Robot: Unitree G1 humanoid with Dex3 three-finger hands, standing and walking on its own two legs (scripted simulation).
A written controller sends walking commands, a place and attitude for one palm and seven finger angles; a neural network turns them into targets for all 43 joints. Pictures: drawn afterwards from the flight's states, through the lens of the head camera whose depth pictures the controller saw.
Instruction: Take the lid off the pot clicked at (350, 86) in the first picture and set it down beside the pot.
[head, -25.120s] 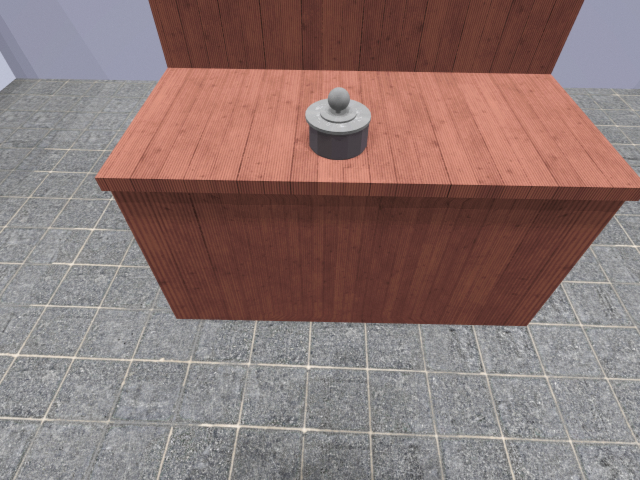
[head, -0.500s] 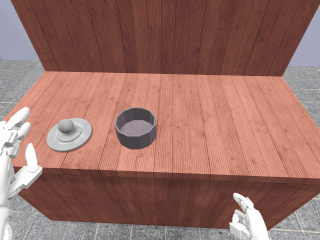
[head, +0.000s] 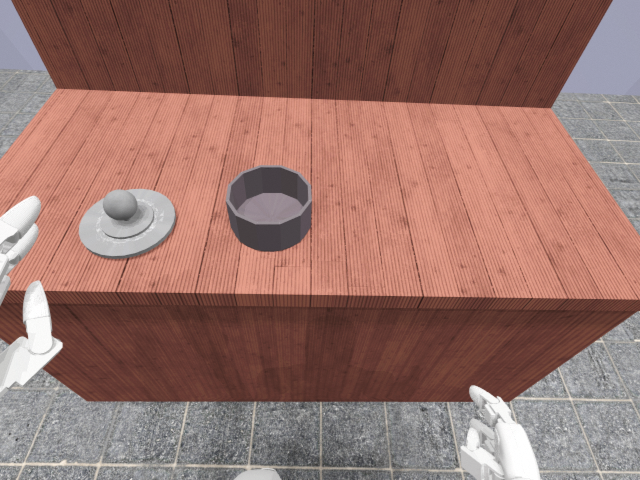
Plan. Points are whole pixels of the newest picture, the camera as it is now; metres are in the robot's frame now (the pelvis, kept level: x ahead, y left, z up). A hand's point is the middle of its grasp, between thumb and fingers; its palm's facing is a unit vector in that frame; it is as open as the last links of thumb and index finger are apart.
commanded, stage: step back with the hand held close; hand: left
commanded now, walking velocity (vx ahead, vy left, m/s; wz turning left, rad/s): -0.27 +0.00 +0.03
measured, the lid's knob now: (120, 205) +0.51 +0.39 -0.02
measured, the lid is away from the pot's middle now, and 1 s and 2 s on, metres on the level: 0.26 0.26 0.26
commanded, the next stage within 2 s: stop stepping back and stand still in 1.08 s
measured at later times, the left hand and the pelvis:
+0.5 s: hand (44, 406) +0.14 +0.22 +0.17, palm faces +0.34 -0.84 -0.43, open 7.4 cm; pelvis -0.05 -0.01 -0.01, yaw +1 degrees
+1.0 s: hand out of the picture +0.09 +0.23 +0.17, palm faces +0.36 -0.85 -0.37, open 7.4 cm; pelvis -0.11 -0.01 -0.01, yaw +1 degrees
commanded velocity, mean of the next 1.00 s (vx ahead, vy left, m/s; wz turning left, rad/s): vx -0.38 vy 0.00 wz -0.01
